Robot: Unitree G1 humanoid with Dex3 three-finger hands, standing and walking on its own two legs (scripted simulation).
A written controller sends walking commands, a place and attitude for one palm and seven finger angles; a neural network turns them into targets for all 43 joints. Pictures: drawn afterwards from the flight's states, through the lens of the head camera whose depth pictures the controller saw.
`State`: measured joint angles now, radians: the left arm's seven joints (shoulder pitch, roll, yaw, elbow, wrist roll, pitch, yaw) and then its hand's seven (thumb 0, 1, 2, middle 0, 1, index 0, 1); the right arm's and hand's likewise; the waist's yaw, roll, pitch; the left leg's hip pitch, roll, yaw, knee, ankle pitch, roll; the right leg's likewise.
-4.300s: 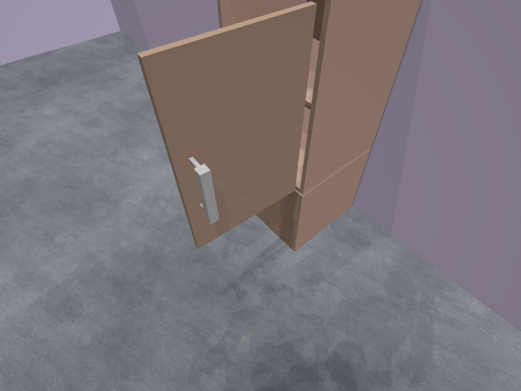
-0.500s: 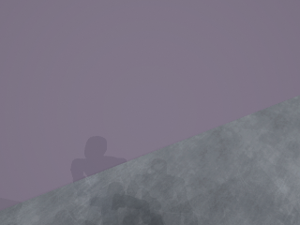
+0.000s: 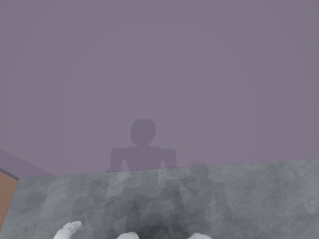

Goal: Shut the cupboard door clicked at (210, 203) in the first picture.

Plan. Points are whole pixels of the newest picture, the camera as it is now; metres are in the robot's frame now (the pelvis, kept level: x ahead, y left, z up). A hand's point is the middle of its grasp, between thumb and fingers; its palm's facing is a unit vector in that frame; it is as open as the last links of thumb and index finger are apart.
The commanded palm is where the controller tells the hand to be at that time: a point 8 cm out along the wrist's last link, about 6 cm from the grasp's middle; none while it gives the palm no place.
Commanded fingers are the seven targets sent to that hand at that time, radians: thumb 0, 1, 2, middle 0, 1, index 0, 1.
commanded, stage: turn to face it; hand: left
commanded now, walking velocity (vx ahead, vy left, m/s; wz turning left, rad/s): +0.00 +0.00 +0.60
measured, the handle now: out of the picture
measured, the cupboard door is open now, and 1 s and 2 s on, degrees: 87 87 87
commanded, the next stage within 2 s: none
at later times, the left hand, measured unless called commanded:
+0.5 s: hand out of the picture +0.01 +0.17 -0.18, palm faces +0.36 -0.90 -0.25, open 7.4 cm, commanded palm none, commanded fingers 0.00 0.90 0.90 -0.20 -0.30 -0.20 -0.30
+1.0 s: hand out of the picture +0.02 +0.11 -0.17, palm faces +0.59 -0.78 -0.21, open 7.4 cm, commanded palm none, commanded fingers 0.00 0.90 0.90 -0.20 -0.30 -0.20 -0.30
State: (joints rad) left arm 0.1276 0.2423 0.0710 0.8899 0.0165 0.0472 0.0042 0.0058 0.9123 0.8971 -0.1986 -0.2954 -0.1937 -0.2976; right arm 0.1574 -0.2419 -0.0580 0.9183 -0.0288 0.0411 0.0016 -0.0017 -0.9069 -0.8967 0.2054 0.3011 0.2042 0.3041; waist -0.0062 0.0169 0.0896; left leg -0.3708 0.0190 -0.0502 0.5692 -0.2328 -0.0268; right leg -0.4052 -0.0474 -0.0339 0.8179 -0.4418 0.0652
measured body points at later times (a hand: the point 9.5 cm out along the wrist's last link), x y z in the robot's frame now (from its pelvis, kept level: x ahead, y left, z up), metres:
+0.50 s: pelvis +0.04 -0.04 +0.00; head +0.09 +0.00 +0.44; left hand -0.01 +0.22 -0.16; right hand +0.24 -0.23 -0.13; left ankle +0.01 +0.07 -0.73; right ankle +0.03 -0.16 -0.67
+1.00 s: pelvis +0.08 -0.08 +0.00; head +0.13 -0.03 +0.45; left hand -0.01 +0.16 -0.15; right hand +0.32 -0.23 -0.13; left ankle +0.01 +0.01 -0.72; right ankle +0.12 -0.19 -0.73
